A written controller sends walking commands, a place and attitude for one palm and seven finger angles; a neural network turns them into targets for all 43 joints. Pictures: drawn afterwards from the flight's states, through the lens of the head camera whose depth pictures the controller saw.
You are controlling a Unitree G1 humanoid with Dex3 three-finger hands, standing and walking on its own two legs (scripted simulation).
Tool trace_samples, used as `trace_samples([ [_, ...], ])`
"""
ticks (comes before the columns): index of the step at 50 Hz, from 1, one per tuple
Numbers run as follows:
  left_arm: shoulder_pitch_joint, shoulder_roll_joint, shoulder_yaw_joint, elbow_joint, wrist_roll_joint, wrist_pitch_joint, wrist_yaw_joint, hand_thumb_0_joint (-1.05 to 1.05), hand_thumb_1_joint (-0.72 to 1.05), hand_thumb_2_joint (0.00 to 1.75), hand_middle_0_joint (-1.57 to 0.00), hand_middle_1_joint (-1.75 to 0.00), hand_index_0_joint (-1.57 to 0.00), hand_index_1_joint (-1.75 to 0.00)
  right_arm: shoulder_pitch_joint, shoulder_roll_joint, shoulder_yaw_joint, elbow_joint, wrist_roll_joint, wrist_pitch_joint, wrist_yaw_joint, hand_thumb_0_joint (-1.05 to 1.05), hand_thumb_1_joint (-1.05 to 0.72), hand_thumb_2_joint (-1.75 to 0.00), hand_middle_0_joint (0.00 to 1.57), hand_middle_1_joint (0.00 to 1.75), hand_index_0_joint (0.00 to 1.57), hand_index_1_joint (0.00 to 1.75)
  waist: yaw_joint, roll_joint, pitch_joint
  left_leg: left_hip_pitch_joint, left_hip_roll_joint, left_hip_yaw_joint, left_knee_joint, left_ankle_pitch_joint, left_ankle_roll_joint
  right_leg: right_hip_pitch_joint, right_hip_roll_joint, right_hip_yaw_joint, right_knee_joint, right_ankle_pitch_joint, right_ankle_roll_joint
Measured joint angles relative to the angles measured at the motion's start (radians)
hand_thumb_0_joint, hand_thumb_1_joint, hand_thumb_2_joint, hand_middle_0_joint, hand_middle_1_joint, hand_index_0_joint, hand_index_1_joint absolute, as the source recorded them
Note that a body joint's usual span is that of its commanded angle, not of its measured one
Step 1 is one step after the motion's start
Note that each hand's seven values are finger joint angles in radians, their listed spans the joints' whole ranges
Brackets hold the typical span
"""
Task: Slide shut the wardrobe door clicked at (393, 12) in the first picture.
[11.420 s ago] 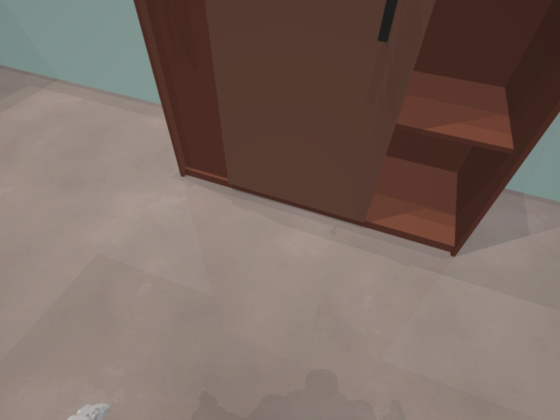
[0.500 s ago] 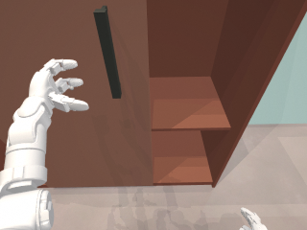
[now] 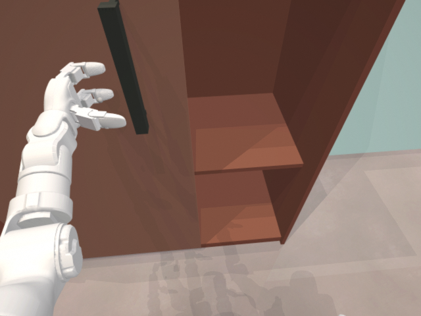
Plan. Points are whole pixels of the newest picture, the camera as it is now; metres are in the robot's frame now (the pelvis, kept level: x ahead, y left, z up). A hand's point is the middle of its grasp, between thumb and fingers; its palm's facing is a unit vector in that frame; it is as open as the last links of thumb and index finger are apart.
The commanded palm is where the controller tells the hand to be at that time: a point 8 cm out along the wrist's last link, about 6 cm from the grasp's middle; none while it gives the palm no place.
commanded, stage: move the hooked fingers beside the handle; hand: left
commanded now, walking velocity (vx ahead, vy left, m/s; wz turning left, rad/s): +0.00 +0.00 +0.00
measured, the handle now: (130, 73) +0.51 +0.15 +0.22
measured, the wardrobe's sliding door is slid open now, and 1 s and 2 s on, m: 0.40 0.40 0.40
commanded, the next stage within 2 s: feel for the door with the fingertips in 0.78 s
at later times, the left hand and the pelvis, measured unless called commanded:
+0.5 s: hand (88, 107) +0.42 +0.21 +0.21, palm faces +0.11 -0.99 +0.00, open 14.0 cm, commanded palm +0.41 +0.25 +0.20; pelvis -0.01 +0.01 +0.00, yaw +1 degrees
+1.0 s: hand (100, 101) +0.45 +0.20 +0.20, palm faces +0.09 -1.00 -0.01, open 14.0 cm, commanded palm +0.42 +0.24 +0.20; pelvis -0.01 +0.01 +0.00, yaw +0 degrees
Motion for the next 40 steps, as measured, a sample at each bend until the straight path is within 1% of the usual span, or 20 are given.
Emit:
trace_samples([
  [7,0.024,0.005,0.024,-0.02,0.006,-0.025,-0.003,-0.01,-0.49,0.3,-0.3,-1.2,-0.3,-1.2,0.023,0.003,-0.006,-0.006,0.0,0.008,0.006,0.01,-0.9,-0.9,0.2,0.3,0.2,0.3,-0.002,-0.001,-0.004,0.002,0.002,0.012,0.001,-0.007,0.002,-0.001,0.0,0.012,-0.003,-0.001,0.003],
  [12,0.072,-0.002,0.025,-0.083,-0.002,-0.003,-0.01,-0.01,-0.49,0.3,-0.3,-1.2,-0.3,-1.2,0.026,0.002,-0.011,-0.01,0.004,0.016,0.006,0.01,-0.9,-0.9,0.2,0.3,0.2,0.3,0.007,-0.001,-0.01,0.012,0.0,0.015,0.0,-0.011,0.004,0.011,-0.001,0.015,-0.009,0.0,0.005],
  [18,0.098,-0.019,0.005,-0.132,-0.014,0.027,-0.006,-0.01,-0.49,0.3,-0.3,-1.2,-0.3,-1.2,-0.001,0.004,-0.008,-0.01,0.008,0.017,0.001,0.01,-0.9,-0.9,0.2,0.3,0.2,0.3,0.021,-0.004,-0.014,0.017,-0.003,0.005,0.006,-0.011,0.006,0.023,-0.004,0.006,-0.008,-0.001,0.006],
  [24,0.066,-0.035,-0.03,-0.113,-0.014,0.033,0.006,-0.01,-0.5,0.3,-0.3,-1.2,-0.3,-1.2,-0.042,0.005,0.002,-0.017,0.008,0.011,-0.002,0.01,-0.9,-0.9,0.2,0.3,0.2,0.3,0.03,-0.002,-0.009,0.011,-0.009,-0.01,0.011,-0.002,0.008,0.023,-0.007,-0.01,-0.003,0.002,0.007],
  [28,0.004,-0.039,-0.055,-0.037,-0.01,0.02,0.016,-0.01,-0.5,0.3,-0.3,-1.2,-0.3,-1.2,-0.063,0.007,0.01,-0.016,0.004,0.003,-0.002,0.01,-0.9,-0.9,0.2,0.3,0.2,0.3,0.029,-0.001,-0.002,-0.004,-0.012,-0.022,0.017,0.006,0.009,0.012,-0.009,-0.022,0.004,0.005,0.008],
  [31,-0.039,-0.04,-0.059,0.018,-0.002,-0.002,0.023,-0.01,-0.5,0.3,-0.3,-1.2,-0.3,-1.2,-0.067,0.01,0.014,-0.016,-0.001,-0.005,0.001,0.01,-0.9,-0.9,0.2,0.3,0.2,0.3,0.024,0.0,0.003,-0.015,-0.013,-0.025,0.016,0.013,0.009,-0.001,-0.009,-0.025,0.007,0.008,0.007],
  [36,-0.074,-0.028,-0.033,0.086,0.006,-0.051,0.021,-0.01,-0.5,0.3,-0.3,-1.2,-0.3,-1.2,-0.043,0.013,0.018,-0.013,-0.006,-0.009,0.007,0.01,-0.9,-0.9,0.2,0.3,0.2,0.3,0.01,0.001,0.003,-0.025,-0.01,-0.017,0.012,0.019,0.009,-0.017,-0.008,-0.017,0.011,0.013,0.008],
  [40,-0.072,-0.007,-0.018,0.114,0.014,-0.072,0.014,-0.01,-0.49,0.3,-0.3,-1.2,-0.3,-1.2,-0.003,0.01,0.013,-0.009,-0.005,-0.006,0.009,0.01,-0.9,-0.9,0.2,0.3,0.2,0.3,-0.001,0.002,0.003,-0.026,-0.007,-0.009,0.011,0.017,0.01,-0.023,-0.005,-0.009,0.011,0.014,0.008],
])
